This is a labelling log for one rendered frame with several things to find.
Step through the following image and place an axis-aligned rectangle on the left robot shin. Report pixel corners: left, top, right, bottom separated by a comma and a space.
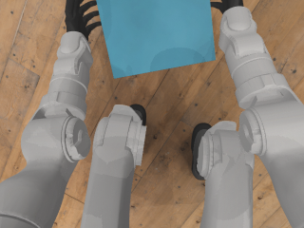
92, 104, 141, 153

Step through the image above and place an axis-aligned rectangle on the robot right hand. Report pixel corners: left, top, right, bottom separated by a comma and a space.
210, 0, 244, 14

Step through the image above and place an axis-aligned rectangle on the carton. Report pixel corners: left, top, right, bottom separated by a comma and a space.
96, 0, 216, 79

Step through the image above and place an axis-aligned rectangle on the robot left foot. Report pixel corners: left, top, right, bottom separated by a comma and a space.
130, 104, 146, 126

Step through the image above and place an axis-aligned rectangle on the right robot upper arm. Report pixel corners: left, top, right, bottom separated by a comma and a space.
238, 100, 304, 228

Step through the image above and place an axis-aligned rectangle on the robot left hand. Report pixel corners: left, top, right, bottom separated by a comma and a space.
65, 0, 102, 41

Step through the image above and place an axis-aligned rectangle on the robot right forearm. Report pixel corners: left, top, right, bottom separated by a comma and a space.
218, 6, 304, 109

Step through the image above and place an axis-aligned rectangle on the robot left forearm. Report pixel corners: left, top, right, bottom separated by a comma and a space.
21, 31, 94, 157

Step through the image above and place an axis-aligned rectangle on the left robot upper arm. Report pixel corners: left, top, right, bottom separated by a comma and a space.
0, 115, 91, 228

